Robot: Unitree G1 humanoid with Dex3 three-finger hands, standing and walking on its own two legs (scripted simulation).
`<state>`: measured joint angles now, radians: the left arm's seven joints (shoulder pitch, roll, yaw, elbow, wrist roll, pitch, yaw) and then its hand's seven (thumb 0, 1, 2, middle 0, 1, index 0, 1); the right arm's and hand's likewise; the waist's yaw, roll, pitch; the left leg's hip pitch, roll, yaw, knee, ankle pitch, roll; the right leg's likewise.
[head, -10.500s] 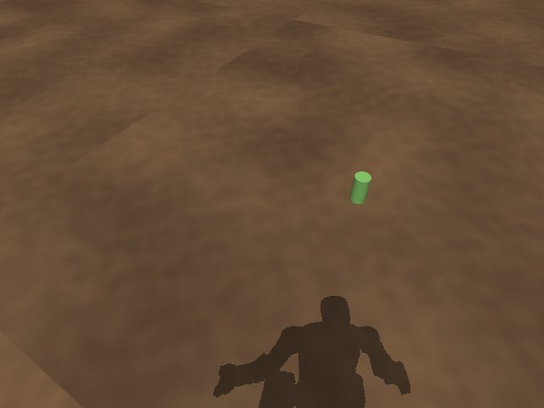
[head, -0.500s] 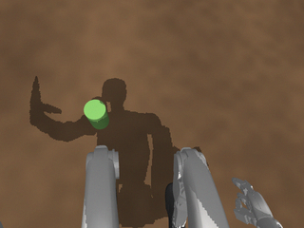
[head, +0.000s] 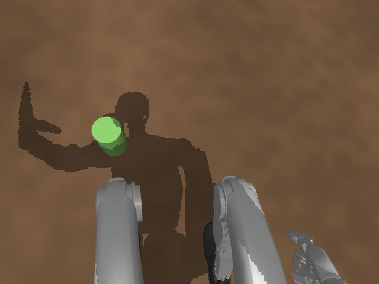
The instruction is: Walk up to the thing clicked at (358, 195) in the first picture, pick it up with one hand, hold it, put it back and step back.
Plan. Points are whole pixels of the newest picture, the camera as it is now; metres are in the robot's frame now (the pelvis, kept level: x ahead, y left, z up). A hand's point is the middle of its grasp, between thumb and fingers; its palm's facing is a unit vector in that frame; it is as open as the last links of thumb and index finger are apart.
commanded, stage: go down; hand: left
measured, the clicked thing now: (111, 138) +0.48 +0.22 -0.31
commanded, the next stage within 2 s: approach in 0.14 s
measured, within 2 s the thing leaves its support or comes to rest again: neither
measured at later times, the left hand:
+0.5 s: hand out of the picture +0.40 +0.40 -0.05, palm faces +0.21 -0.98 -0.01, open 17.6 cm
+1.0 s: hand (76, 140) +0.45 +0.30 -0.23, palm faces +0.13 -0.99 +0.06, open 17.6 cm
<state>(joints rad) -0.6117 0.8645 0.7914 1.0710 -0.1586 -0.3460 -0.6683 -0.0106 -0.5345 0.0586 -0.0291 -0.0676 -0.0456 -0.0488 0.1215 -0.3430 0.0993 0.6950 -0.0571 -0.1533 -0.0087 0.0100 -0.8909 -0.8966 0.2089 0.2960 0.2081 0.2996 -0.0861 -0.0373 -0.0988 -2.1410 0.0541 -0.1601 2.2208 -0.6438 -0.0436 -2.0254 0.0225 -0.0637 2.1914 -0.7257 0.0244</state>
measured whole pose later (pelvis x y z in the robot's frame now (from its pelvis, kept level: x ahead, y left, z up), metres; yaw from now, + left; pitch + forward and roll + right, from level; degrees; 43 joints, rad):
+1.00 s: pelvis +0.00 +0.02 -0.10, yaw -8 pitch +18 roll -13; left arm -0.67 0.85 0.68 1.38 -0.20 -0.88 -0.48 -0.01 -0.61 0.03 -0.07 -0.10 -0.08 -0.09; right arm -0.13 -0.35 0.40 0.61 -0.28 -0.05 0.07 0.01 -0.91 -0.90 0.21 0.30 0.21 0.30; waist -0.22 -0.22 0.20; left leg -2.26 0.04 -0.35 2.61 -0.70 -0.05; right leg -2.09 0.10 -0.17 2.46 -0.73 0.07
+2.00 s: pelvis -0.01 +0.03 -0.10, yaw -12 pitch +11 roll -18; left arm -0.68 0.86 0.50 1.49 -0.09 -1.10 -0.06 -0.01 0.00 0.43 -0.43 -0.39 -0.42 -0.40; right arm -0.19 -0.37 0.54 0.54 -0.38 0.03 0.13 0.00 -0.88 -0.90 0.21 0.30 0.21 0.30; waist -0.26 -0.29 0.30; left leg -2.22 0.04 -0.45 2.66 -0.70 -0.05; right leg -2.02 0.14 -0.24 2.43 -0.68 0.08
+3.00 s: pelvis -0.01 +0.02 -0.08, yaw -10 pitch +17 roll -16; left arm -0.59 0.74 0.47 1.07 -0.08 -0.81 -0.02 -0.01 -0.59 1.03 -0.68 -1.09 -0.68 -1.09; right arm -0.08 -0.31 0.42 0.59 -0.31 0.08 0.13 0.00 -0.91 -0.91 0.21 0.30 0.21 0.30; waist -0.19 -0.23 0.22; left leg -2.23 0.05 -0.40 2.58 -0.71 -0.05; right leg -2.04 0.10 -0.22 2.39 -0.70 0.06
